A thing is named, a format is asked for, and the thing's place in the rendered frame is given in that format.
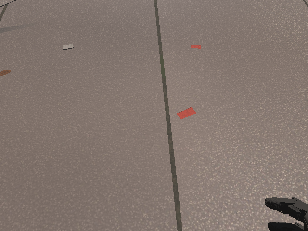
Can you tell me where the right robot hand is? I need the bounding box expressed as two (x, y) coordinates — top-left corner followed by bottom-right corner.
(265, 197), (308, 231)

